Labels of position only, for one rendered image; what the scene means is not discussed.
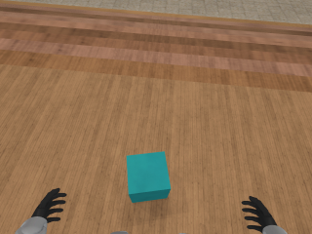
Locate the carton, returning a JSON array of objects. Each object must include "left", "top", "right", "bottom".
[{"left": 126, "top": 151, "right": 171, "bottom": 203}]

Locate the right robot hand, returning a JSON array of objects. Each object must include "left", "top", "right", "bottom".
[{"left": 241, "top": 196, "right": 277, "bottom": 233}]

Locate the left robot hand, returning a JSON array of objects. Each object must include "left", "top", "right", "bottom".
[{"left": 31, "top": 188, "right": 67, "bottom": 223}]

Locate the left robot forearm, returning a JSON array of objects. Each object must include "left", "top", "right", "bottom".
[{"left": 15, "top": 216, "right": 48, "bottom": 234}]

